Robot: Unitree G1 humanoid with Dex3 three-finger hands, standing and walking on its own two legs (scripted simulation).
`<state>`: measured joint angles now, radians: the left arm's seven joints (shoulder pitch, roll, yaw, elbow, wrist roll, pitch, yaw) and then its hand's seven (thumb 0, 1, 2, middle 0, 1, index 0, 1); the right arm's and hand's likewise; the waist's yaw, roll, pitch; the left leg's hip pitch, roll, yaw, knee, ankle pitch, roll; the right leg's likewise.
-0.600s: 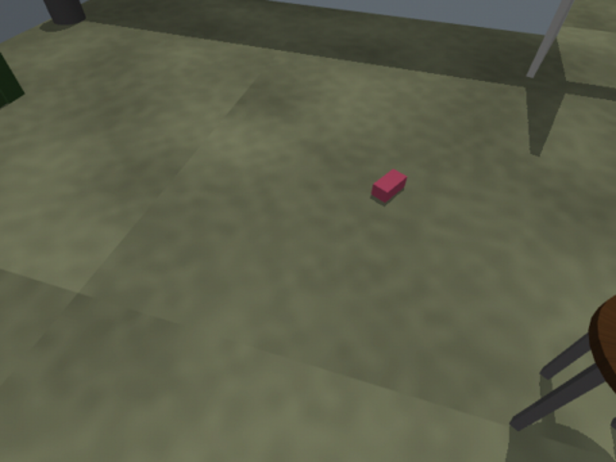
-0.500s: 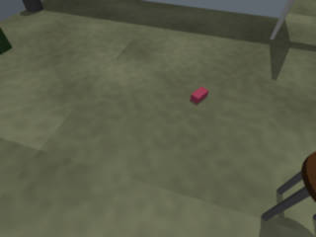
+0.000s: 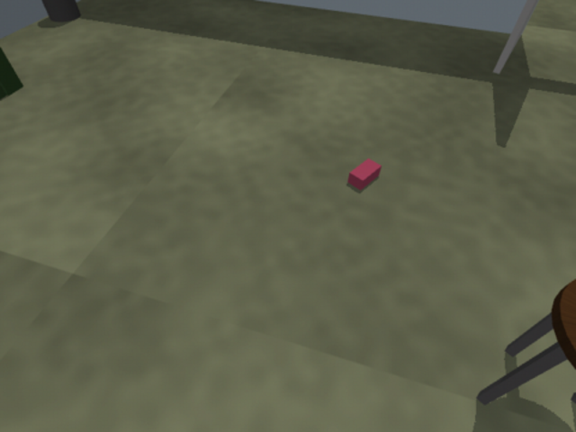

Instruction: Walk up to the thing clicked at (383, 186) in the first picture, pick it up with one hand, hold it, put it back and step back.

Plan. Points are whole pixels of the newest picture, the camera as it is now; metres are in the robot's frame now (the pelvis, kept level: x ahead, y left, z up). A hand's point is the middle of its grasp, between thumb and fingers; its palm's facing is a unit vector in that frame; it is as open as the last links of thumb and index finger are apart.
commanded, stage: stand
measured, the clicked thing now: (364, 174) +1.42 -0.42 -0.75
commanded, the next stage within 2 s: walk up in 0.52 s
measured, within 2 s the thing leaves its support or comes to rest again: neither
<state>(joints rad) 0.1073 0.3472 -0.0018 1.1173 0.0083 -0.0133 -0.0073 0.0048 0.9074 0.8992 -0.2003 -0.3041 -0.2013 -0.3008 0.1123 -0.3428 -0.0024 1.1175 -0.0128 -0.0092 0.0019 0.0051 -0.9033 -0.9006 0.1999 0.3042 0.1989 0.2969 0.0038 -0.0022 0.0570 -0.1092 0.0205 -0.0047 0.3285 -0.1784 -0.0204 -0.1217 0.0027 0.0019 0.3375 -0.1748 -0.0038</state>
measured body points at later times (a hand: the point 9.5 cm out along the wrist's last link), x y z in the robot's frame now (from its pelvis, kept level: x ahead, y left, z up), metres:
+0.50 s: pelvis +0.01 +0.00 +0.00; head +0.02 +0.00 +0.45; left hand +0.08 +0.30 -0.13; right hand +0.09 -0.30 -0.13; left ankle +0.00 +0.13 -0.75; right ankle +0.01 -0.12 -0.75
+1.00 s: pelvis +0.13 +0.11 -0.02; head +0.13 +0.14 +0.42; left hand +0.14 +0.45 -0.16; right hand +0.22 -0.22 -0.11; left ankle +0.17 +0.22 -0.75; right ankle +0.08 -0.05 -0.68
